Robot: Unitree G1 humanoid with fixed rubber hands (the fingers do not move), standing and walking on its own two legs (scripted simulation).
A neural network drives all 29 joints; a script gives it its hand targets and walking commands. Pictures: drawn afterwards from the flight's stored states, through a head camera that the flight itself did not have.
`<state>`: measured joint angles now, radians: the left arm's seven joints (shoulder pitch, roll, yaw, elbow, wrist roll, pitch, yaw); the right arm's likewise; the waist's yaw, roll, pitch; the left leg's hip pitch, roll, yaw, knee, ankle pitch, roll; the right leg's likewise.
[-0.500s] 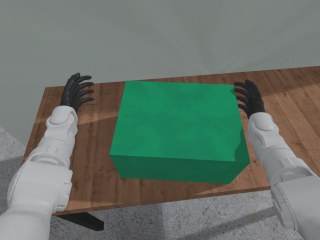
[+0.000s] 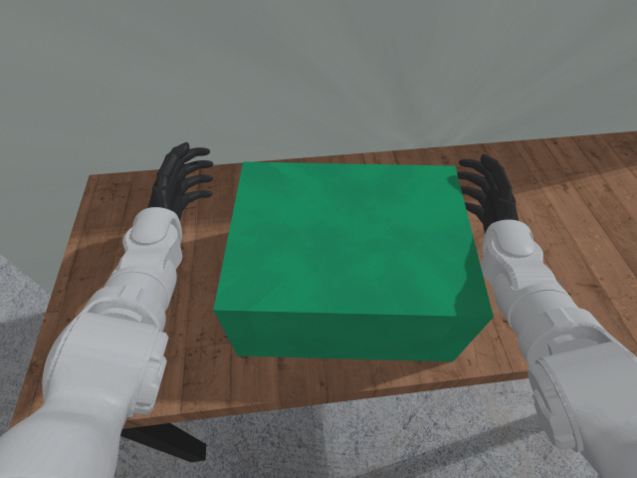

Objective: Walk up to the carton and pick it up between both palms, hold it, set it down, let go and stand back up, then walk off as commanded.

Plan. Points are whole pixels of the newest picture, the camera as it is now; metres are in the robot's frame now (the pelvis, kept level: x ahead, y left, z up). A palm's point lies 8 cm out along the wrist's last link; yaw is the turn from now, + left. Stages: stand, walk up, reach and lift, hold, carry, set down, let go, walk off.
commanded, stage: reach and lift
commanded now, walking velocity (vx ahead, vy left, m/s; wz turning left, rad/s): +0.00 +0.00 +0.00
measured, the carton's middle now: (346, 260) +0.39 -0.02 +0.02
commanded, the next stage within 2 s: none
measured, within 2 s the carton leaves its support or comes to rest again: leaves its support in 1.84 s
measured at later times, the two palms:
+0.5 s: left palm (184, 203) +0.45 +0.20 +0.08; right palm (488, 214) +0.42 -0.20 +0.07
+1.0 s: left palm (185, 206) +0.44 +0.19 +0.08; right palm (481, 215) +0.42 -0.19 +0.07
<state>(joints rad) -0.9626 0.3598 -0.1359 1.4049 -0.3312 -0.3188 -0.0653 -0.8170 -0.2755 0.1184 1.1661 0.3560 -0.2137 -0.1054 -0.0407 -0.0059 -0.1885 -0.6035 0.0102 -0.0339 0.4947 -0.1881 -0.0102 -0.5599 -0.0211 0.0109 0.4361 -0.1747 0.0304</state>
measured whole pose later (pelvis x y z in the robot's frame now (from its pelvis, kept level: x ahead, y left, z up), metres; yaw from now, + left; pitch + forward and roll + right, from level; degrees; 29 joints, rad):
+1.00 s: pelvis +0.00 +0.00 +0.00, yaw +0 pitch +18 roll -1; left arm -0.96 0.30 -0.07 1.42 -0.27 -0.34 -0.02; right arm -0.83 -0.21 0.10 1.17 0.36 -0.22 -0.13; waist -0.05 -0.01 -0.21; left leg -0.62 0.01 -0.03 0.50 -0.19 -0.01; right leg -0.57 -0.02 0.01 0.44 -0.17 0.03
